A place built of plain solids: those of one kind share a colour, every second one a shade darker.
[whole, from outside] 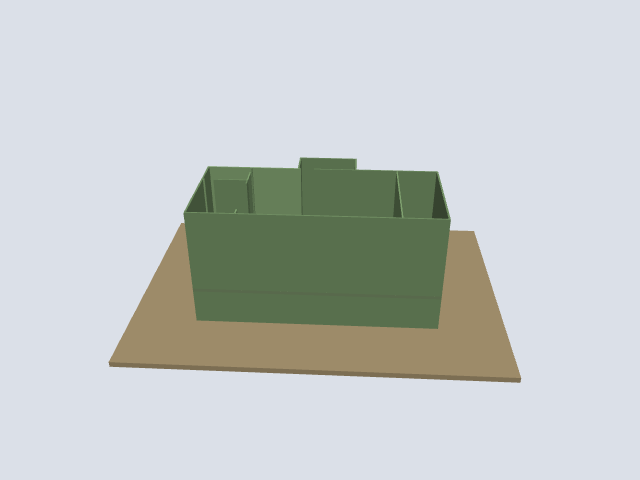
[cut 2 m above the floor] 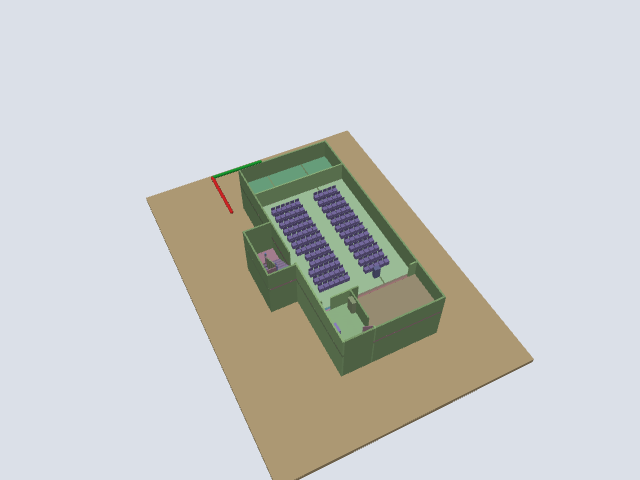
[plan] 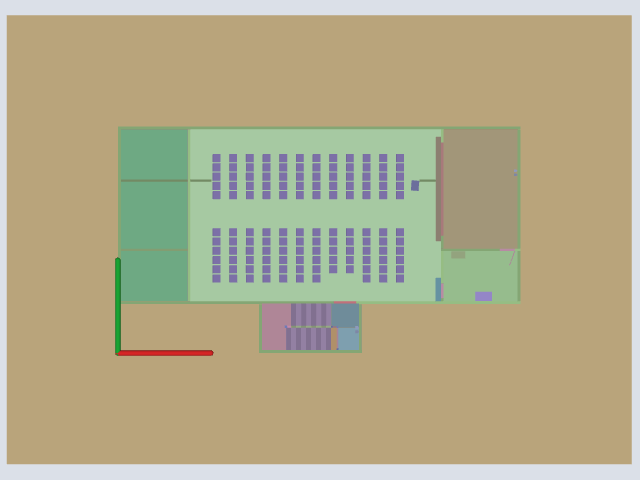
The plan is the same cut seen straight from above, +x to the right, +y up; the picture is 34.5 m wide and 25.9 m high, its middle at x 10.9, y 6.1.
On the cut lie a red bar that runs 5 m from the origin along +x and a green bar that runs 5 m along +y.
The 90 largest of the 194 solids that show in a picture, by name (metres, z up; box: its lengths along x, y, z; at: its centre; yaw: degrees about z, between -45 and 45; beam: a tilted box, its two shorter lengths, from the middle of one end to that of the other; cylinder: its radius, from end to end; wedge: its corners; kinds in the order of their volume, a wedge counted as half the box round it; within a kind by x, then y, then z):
{
 "under_1": {"box": [33.72, 24.23, 0.5], "at": [10.86, 6.12, -0.33]},
 "wall_1": {"box": [0.16, 9.27, 7.51], "at": [0.08, 7.43, 7.17]},
 "wall_2": {"box": [0.13, 9.27, 7.51], "at": [3.83, 7.43, 7.17]},
 "wall_3": {"box": [7.77, 0.031, 11.23], "at": [3.88, 2.65, 5.32]},
 "wall_4": {"box": [11.5, 0.13, 3.42], "at": [5.75, 2.73, 1.41]},
 "wall_5": {"box": [11.65, 0.13, 7.51], "at": [5.83, 2.73, 7.17]},
 "wall_6": {"box": [0.16, 2.48, 11.23], "at": [7.69, 1.4, 5.32]},
 "wall_7": {"box": [5.55, 0.16, 11.23], "at": [10.38, 0.08, 5.32]},
 "wall_8": {"box": [21.72, 0.16, 11.23], "at": [10.86, 12.15, 5.32]},
 "wall_9": {"box": [0.16, 2.48, 11.23], "at": [13.08, 1.4, 5.32]},
 "wall_10": {"box": [8.87, 0.13, 7.51], "at": [17.29, 2.73, 7.17]},
 "wall_11": {"box": [8.72, 0.031, 7.51], "at": [17.36, 2.65, 7.17]},
 "wall_12": {"box": [8.72, 0.16, 3.42], "at": [17.36, 2.72, 1.41]},
 "wall_13": {"box": [0.13, 0.15, 7.51], "at": [17.5, 2.88, 7.17]},
 "wall_14": {"box": [0.13, 1.74, 7.51], "at": [17.5, 4.63, 7.17]},
 "wall_15": {"box": [0.13, 0.7, 7.51], "at": [17.5, 5.98, 7.17]},
 "wall_16": {"box": [0.13, 0.7, 7.51], "at": [17.5, 11.72, 7.17]},
 "wall_17": {"box": [3.17, 0.13, 7.51], "at": [19.02, 5.57, 7.17]},
 "wall_18": {"box": [0.31, 0.13, 7.51], "at": [21.57, 5.57, 7.17]},
 "wall_19": {"box": [0.16, 2.7, 11.23], "at": [21.64, 4.15, 5.32]},
 "wall_20": {"box": [0.16, 6.44, 11.23], "at": [21.64, 8.85, 5.32]},
 "pilgrims_stair_1": {"box": [0.27, 1.2, 1.92], "at": [9.21, 0.76, 0.66]},
 "pilgrims_stair_2": {"box": [0.54, 1.2, 1.74], "at": [9.34, 0.76, 0.57]},
 "pilgrims_stair_3": {"box": [0.81, 1.2, 1.56], "at": [9.47, 0.76, 0.48]},
 "pilgrims_stair_4": {"box": [1.08, 1.2, 1.38], "at": [9.61, 0.76, 0.39]},
 "pilgrims_stair_5": {"box": [1.35, 1.2, 1.2], "at": [9.74, 0.76, 0.3]},
 "pilgrims_stair_6": {"box": [1.62, 1.2, 1.02], "at": [9.88, 0.76, 0.21]},
 "pilgrims_stair_7": {"box": [1.89, 1.2, 0.84], "at": [10.02, 0.76, 0.12]},
 "pilgrims_stair_8": {"box": [2.16, 1.2, 0.66], "at": [10.15, 0.76, 0.03]},
 "pilgrims_stair_9": {"box": [2.43, 1.2, 0.48], "at": [10.29, 0.76, -0.06]},
 "pilgrims_stair_10": {"box": [2.16, 1.2, 2.28], "at": [10.42, 2.07, 0.84]},
 "pilgrims_stair_11": {"box": [1.89, 1.2, 2.46], "at": [10.55, 2.07, 0.93]},
 "pilgrims_stair_12": {"box": [1.62, 1.2, 2.64], "at": [10.69, 2.07, 1.02]},
 "pilgrims_stair_13": {"box": [1.35, 1.2, 2.82], "at": [10.82, 2.07, 1.11]},
 "pilgrims_stair_14": {"box": [1.08, 1.2, 3.0], "at": [10.96, 2.07, 1.2]},
 "pilgrims_stair_15": {"box": [0.81, 1.2, 3.18], "at": [11.1, 2.07, 1.29]},
 "pilgrims_stair_16": {"box": [0.54, 1.2, 3.36], "at": [11.23, 2.07, 1.38]},
 "pilgrims_stair_17": {"box": [0.27, 1.2, 3.54], "at": [11.37, 2.07, 1.47]},
 "upper_floor_nave_1": {"box": [13.53, 9.27, 0.16], "at": [10.66, 7.43, 3.34]},
 "upper_floor_sanctuary_1": {"box": [4.0, 6.44, 0.45], "at": [19.56, 8.85, 3.49]},
 "pilgrims_stair_landing_1": {"box": [1.3, 1.31, 2.1], "at": [8.42, 0.81, 0.75]},
 "pilgrims_stair_landing_2": {"box": [1.57, 1.2, 2.1], "at": [8.55, 2.07, 0.75]},
 "upper_floor_narthex_1": {"box": [3.61, 9.27, 0.16], "at": [1.97, 7.43, 3.34]},
 "upper_floor_sacristy_1": {"box": [4.0, 2.7, 0.45], "at": [19.56, 4.15, 3.49]},
 "stacking_chair_1": {"box": [0.42, 0.44, 0.46], "at": [13.42, 4.02, 3.65]},
 "stacking_chair_2": {"box": [0.42, 0.44, 0.46], "at": [13.42, 4.52, 3.65]},
 "stacking_chair_3": {"box": [0.42, 0.44, 0.46], "at": [13.42, 5.02, 3.65]},
 "stacking_chair_4": {"box": [0.42, 0.44, 0.46], "at": [13.42, 5.52, 3.65]},
 "stacking_chair_5": {"box": [0.42, 0.44, 0.46], "at": [13.42, 6.02, 3.65]},
 "stacking_chair_6": {"box": [0.42, 0.44, 0.46], "at": [13.42, 6.52, 3.65]},
 "stacking_chair_7": {"box": [0.42, 0.44, 0.46], "at": [13.42, 8.52, 3.65]},
 "stacking_chair_8": {"box": [0.42, 0.44, 0.46], "at": [13.42, 9.02, 3.65]},
 "stacking_chair_9": {"box": [0.42, 0.44, 0.46], "at": [13.42, 9.52, 3.65]},
 "stacking_chair_10": {"box": [0.42, 0.44, 0.46], "at": [14.32, 4.02, 3.65]},
 "stacking_chair_11": {"box": [0.42, 0.44, 0.46], "at": [14.32, 4.52, 3.65]},
 "stacking_chair_12": {"box": [0.42, 0.44, 0.46], "at": [14.32, 5.02, 3.65]},
 "stacking_chair_13": {"box": [0.42, 0.44, 0.46], "at": [14.32, 5.52, 3.65]},
 "stacking_chair_14": {"box": [0.42, 0.44, 0.46], "at": [14.32, 6.02, 3.65]},
 "stacking_chair_15": {"box": [0.42, 0.44, 0.46], "at": [14.32, 6.52, 3.65]},
 "stacking_chair_16": {"box": [0.42, 0.44, 0.46], "at": [14.32, 8.52, 3.65]},
 "stacking_chair_17": {"box": [0.42, 0.44, 0.46], "at": [14.32, 9.02, 3.65]},
 "stacking_chair_18": {"box": [0.42, 0.44, 0.46], "at": [14.32, 9.52, 3.65]},
 "stacking_chair_19": {"box": [0.42, 0.44, 0.46], "at": [14.32, 10.02, 3.65]},
 "stacking_chair_20": {"box": [0.42, 0.44, 0.46], "at": [14.32, 10.52, 3.65]},
 "stacking_chair_21": {"box": [0.42, 0.44, 0.46], "at": [15.22, 4.02, 3.65]},
 "stacking_chair_22": {"box": [0.42, 0.44, 0.46], "at": [15.22, 4.52, 3.65]},
 "stacking_chair_23": {"box": [0.42, 0.44, 0.46], "at": [15.22, 5.02, 3.65]},
 "stacking_chair_24": {"box": [0.42, 0.44, 0.46], "at": [15.22, 5.52, 3.65]},
 "stacking_chair_25": {"box": [0.42, 0.44, 0.46], "at": [15.22, 6.02, 3.65]},
 "stacking_chair_26": {"box": [0.42, 0.44, 0.46], "at": [15.22, 6.52, 3.65]},
 "stacking_chair_27": {"box": [0.42, 0.44, 0.46], "at": [15.22, 8.52, 3.65]},
 "stacking_chair_28": {"box": [0.42, 0.44, 0.46], "at": [15.22, 9.02, 3.65]},
 "stacking_chair_29": {"box": [0.42, 0.44, 0.46], "at": [15.22, 9.52, 3.65]},
 "stacking_chair_30": {"box": [0.42, 0.44, 0.46], "at": [15.22, 10.02, 3.65]},
 "stacking_chair_31": {"box": [0.42, 0.44, 0.46], "at": [15.22, 10.52, 3.65]},
 "wall_band_1": {"box": [5.05, 0.13, 0.31], "at": [2.52, 5.57, 3.27]},
 "wall_band_2": {"box": [5.05, 0.13, 0.31], "at": [2.52, 9.3, 3.27]},
 "wall_band_3": {"box": [5.55, 0.16, 0.31], "at": [10.38, 0.08, 3.27]},
 "wall_band_4": {"box": [21.72, 0.16, 0.31], "at": [10.86, 12.15, 3.27]},
 "wall_band_5": {"box": [8.72, 0.16, 0.31], "at": [17.36, 2.72, 3.27]},
 "floor_crypt_1": {"box": [1.5, 2.64, 0.5], "at": [12.25, 1.48, -0.25]},
 "upper_floor_landing_1": {"box": [1.5, 1.31, 0.16], "at": [12.25, 2.02, 3.34]},
 "upper_floor_landing_2": {"box": [1.2, 1.2, 0.16], "at": [12.4, 0.76, 3.34]},
 "flat_shelf_1": {"box": [0.76, 0.39, 1.46], "at": [18.36, 5.3, 4.45]},
 "sanctuary_step_tread_1": {"box": [0.28, 5.64, 0.2], "at": [17.29, 8.85, 3.47]},
 "upper_floor_gap_sanctuary_step_1": {"box": [0.13, 5.04, 0.45], "at": [17.5, 8.85, 3.49]},
 "lectern_1": {"box": [0.42, 0.56, 1.2], "at": [16.03, 9.04, 4.02], "yaw": -3.6},
 "wall_foot_1": {"box": [0.16, 6.44, 0.17], "at": [21.64, 8.85, 3.35]},
 "pilgrims_stair_guard_1": {"box": [0.08, 1.2, 0.95], "at": [11.84, 0.76, 3.9]},
 "leaf_sacristy_door_1": {"box": [0.05, 0.81, 2.12], "at": [21.27, 5.12, 4.77], "yaw": -20.0}
}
